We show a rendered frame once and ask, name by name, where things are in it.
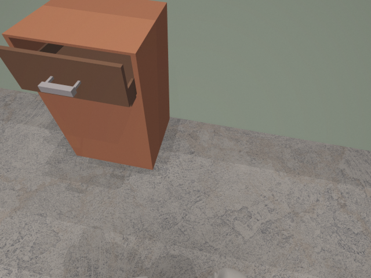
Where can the cabinet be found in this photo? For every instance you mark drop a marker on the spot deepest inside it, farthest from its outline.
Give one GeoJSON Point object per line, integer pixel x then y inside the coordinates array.
{"type": "Point", "coordinates": [139, 28]}

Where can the drawer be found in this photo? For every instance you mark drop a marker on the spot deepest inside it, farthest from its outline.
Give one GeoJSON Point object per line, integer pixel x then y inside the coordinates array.
{"type": "Point", "coordinates": [105, 77]}

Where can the handle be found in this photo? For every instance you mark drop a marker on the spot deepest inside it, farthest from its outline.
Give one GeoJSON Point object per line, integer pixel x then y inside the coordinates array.
{"type": "Point", "coordinates": [48, 87]}

